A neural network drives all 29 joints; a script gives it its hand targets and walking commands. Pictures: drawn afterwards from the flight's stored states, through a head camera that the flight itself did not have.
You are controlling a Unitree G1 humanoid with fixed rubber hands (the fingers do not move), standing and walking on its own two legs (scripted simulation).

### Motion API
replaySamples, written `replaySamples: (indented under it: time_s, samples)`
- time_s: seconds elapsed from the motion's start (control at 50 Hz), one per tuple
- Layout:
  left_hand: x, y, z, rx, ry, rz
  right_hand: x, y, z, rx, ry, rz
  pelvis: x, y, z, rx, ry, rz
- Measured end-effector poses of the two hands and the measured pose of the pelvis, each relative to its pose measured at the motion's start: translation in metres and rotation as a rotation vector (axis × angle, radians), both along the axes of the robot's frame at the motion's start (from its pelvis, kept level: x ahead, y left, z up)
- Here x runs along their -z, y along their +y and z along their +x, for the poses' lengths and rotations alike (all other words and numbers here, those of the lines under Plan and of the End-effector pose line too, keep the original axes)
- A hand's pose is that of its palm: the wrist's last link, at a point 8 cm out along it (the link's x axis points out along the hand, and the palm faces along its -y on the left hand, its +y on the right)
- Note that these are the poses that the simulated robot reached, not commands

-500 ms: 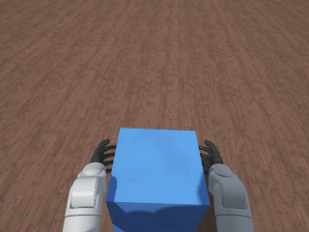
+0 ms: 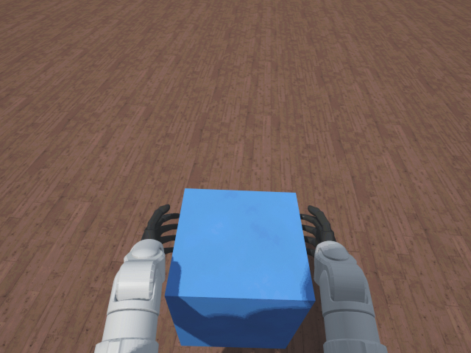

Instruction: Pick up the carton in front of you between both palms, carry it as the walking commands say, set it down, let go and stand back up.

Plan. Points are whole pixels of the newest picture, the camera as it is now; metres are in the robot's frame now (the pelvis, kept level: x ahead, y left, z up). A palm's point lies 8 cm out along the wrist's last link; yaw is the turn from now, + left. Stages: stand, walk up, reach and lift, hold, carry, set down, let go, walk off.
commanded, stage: carry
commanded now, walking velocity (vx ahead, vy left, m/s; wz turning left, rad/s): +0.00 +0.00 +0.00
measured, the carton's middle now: (236, 271) +0.28 +0.00 -0.05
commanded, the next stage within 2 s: hold in 0.72 s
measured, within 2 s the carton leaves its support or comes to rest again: neither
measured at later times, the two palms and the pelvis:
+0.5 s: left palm (156, 252) +0.27 +0.14 +0.04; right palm (330, 254) +0.27 -0.16 +0.04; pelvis -0.01 -0.01 +0.00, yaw +0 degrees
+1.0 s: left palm (177, 252) +0.27 +0.10 +0.05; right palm (360, 284) +0.22 -0.19 +0.04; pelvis -0.03 +0.00 +0.01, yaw -8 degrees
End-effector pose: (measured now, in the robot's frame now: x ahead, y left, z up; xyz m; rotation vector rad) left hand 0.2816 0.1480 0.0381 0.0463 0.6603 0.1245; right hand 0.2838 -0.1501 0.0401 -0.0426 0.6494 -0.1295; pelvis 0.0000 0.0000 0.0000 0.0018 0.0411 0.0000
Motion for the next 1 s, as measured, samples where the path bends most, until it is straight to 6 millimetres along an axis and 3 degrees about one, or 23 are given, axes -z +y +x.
replaySamples:
  time_s: [0.74,1.0]
  samples:
    - [-0.001,-0.012,-0.015,0.002,0.005,0.001,0.0,-0.012,-0.016,0.002,0.005,0.0,-0.001,-0.011,-0.015,0.004,-0.023,0.003]
    - [-0.007,-0.046,-0.014,0.184,0.003,0.021,-0.004,-0.042,-0.066,0.167,0.005,-0.001,-0.008,0.004,-0.031,0.147,-0.165,-0.013]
